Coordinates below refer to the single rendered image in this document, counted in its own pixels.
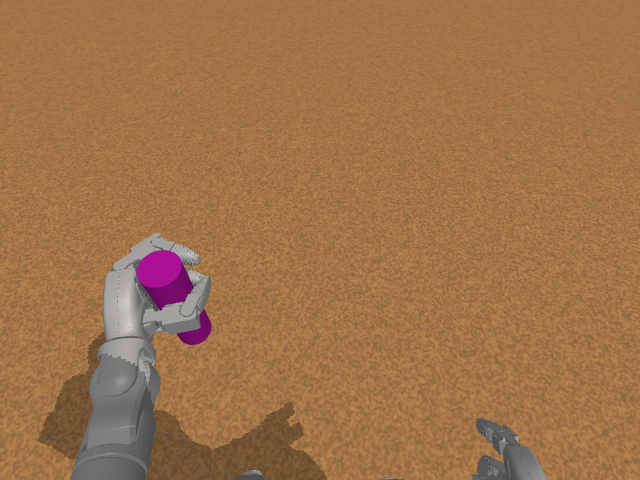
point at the right robot hand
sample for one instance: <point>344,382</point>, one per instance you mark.
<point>519,461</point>

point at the left robot arm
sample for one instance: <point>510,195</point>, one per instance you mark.
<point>118,440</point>

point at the left robot hand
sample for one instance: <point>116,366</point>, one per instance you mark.
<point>128,309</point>

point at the can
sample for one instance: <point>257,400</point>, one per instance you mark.
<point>164,277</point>

